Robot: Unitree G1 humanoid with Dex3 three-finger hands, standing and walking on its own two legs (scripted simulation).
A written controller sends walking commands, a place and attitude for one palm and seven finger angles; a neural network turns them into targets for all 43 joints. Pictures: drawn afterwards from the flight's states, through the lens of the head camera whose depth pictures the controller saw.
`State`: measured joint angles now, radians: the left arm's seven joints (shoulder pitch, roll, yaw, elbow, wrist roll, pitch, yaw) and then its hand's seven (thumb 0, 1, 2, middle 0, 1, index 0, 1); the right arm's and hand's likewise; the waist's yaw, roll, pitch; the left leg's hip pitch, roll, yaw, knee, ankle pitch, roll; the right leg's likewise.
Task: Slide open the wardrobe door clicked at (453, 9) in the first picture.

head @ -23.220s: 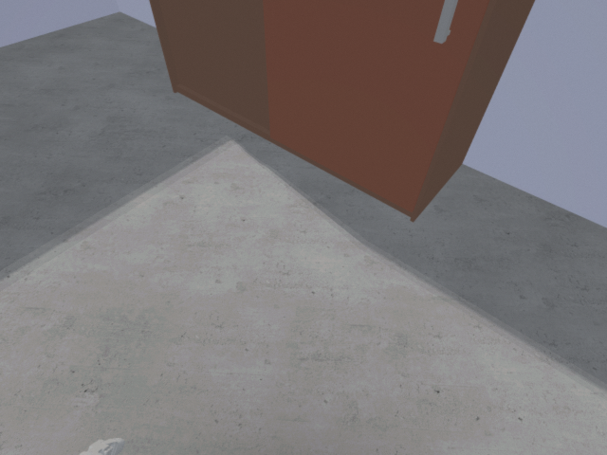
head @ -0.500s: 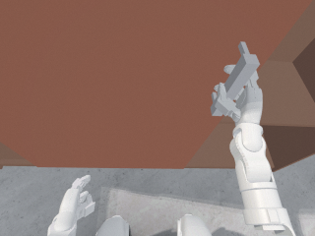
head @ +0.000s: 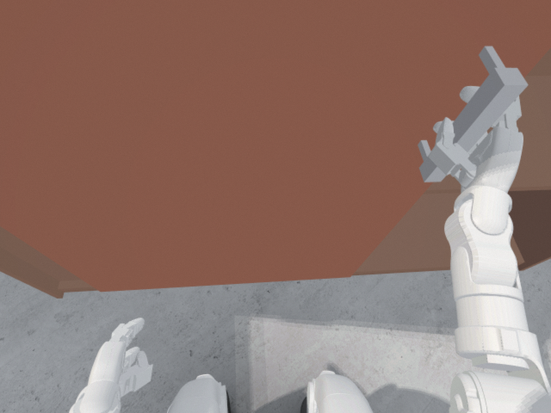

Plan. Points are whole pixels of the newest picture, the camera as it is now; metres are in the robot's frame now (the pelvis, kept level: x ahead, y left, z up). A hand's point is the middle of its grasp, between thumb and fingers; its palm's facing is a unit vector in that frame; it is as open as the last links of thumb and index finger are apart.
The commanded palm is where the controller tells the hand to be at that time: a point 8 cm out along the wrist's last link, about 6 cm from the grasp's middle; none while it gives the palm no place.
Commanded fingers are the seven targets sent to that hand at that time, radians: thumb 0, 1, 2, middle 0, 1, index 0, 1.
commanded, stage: step sideways, sliding the door along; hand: right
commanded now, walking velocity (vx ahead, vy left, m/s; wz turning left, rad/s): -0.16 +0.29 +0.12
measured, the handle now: (456, 121) +0.47 -0.24 +0.13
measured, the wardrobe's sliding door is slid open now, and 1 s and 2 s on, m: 0.70 0.70 0.70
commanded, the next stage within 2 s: stop walking and hold the door there in 0.14 s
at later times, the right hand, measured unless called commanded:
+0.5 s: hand (447, 147) +0.43 -0.22 +0.12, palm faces +0.57 +0.75 -0.34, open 6.9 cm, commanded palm +0.38 -0.24 +0.12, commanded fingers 0.00 -0.90 -0.90 0.45 1.40 0.45 1.40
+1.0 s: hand (444, 147) +0.42 -0.21 +0.13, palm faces +0.52 +0.82 -0.24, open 6.8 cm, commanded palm +0.38 -0.23 +0.12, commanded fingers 0.00 -0.90 -0.90 0.45 1.40 0.45 1.40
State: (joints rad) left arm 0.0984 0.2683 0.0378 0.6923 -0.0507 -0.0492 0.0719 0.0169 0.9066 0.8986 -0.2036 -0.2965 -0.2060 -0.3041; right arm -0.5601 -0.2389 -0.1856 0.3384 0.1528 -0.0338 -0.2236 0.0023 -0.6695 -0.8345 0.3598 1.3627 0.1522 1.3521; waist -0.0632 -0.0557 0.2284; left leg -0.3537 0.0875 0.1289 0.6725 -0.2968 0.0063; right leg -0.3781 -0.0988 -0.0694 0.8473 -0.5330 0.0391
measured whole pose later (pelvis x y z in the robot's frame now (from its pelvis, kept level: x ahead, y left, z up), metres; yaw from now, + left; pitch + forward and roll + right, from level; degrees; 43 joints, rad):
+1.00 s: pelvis +0.01 +0.11 +0.01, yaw +11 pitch -1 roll +2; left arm 0.27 0.24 -0.04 0.73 -0.03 -0.09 0.09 0.02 0.90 0.90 -0.21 -0.30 -0.21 -0.30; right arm -0.41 -0.60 -0.52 0.78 0.04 -0.12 -0.16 -0.11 -0.62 -0.74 0.30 1.28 0.23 1.33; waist 0.03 -0.01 0.05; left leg -0.20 0.00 0.05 0.45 -0.23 -0.02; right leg -0.34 -0.08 -0.12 0.54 -0.19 -0.02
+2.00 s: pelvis -0.04 +0.00 +0.00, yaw +9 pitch +1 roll +1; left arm 0.15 0.23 -0.03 0.68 -0.04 -0.10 0.07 0.01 0.90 0.90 -0.21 -0.30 -0.21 -0.30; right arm -0.63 -0.46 -0.28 0.75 0.05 -0.11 -0.13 -0.13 -0.65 -0.73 0.34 1.37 0.35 1.39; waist -0.02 -0.02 0.12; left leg -0.31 0.05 0.16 0.86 -0.55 -0.03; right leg -0.41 0.05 -0.16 0.47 -0.09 -0.14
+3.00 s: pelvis -0.01 -0.09 +0.01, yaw +6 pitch +0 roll +1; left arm 0.16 0.23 -0.03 0.66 -0.03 -0.06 0.09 0.01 0.90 0.90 -0.20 -0.30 -0.21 -0.30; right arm -0.54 -0.25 -0.10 0.53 0.09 -0.13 -0.12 -0.02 -0.68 -0.75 0.45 1.40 0.31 1.40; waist 0.00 -0.01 0.11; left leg -0.24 0.00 0.06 0.53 -0.29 0.00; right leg -0.32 -0.08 -0.07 0.58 -0.25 0.02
